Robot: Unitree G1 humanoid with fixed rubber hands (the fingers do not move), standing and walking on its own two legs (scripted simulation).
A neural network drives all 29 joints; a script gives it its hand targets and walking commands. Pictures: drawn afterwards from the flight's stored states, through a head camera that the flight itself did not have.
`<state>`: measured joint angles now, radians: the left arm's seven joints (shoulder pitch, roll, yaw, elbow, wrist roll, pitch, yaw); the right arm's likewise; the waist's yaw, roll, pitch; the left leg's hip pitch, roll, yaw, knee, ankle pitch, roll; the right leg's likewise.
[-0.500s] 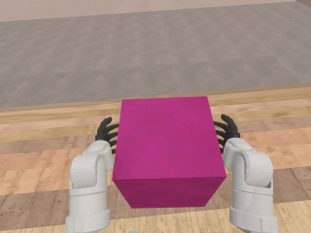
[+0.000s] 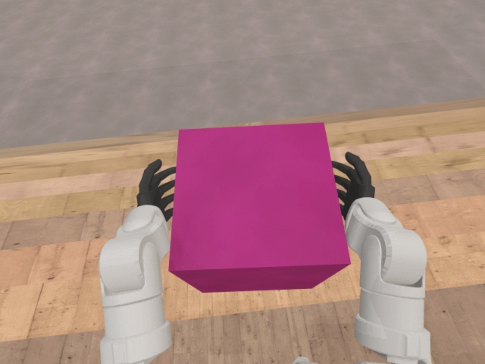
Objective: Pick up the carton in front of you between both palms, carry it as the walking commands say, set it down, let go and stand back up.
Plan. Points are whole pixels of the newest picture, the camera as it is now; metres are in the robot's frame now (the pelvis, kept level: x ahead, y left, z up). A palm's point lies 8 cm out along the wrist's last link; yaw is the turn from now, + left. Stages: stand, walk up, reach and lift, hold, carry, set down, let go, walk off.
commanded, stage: carry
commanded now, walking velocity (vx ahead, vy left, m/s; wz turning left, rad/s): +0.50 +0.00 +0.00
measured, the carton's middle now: (254, 219) +0.36 +0.00 +0.04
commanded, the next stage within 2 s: none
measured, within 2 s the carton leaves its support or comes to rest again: neither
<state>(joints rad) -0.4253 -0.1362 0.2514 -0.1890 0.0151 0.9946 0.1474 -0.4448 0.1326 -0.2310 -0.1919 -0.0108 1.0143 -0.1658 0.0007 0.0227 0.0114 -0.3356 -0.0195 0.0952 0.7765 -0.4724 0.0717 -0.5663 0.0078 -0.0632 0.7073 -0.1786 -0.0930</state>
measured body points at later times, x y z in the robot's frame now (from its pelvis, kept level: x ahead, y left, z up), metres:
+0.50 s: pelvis +0.32 +0.02 -0.12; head +0.30 +0.02 +0.33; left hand +0.67 +0.15 -0.02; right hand +0.64 -0.15 -0.02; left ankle +0.34 +0.09 -0.84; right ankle +0.21 -0.10 -0.70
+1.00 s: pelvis +0.63 -0.03 -0.26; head +0.66 -0.04 +0.19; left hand +0.95 +0.13 -0.22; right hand +0.97 -0.17 -0.22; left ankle +0.66 +0.11 -0.90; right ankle +0.61 -0.08 -0.96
